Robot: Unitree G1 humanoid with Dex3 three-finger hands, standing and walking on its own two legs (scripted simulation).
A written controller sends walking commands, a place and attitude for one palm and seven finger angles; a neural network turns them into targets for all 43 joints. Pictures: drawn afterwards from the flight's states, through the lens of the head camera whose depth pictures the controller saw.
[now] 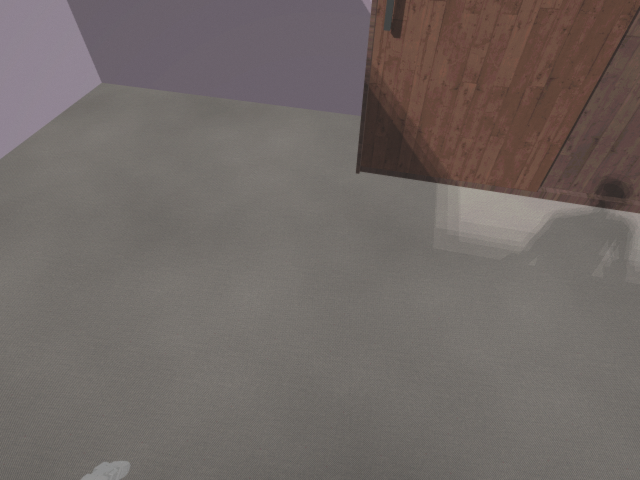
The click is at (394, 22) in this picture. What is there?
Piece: wardrobe's sliding door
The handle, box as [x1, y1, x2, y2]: [383, 0, 393, 30]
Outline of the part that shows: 393,0 387,0 383,29 389,30 390,28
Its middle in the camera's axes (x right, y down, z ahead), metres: +0.25 -0.88 +1.33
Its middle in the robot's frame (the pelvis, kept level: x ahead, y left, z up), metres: +1.61 -0.17 +0.09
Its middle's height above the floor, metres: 0.86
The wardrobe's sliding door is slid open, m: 0.00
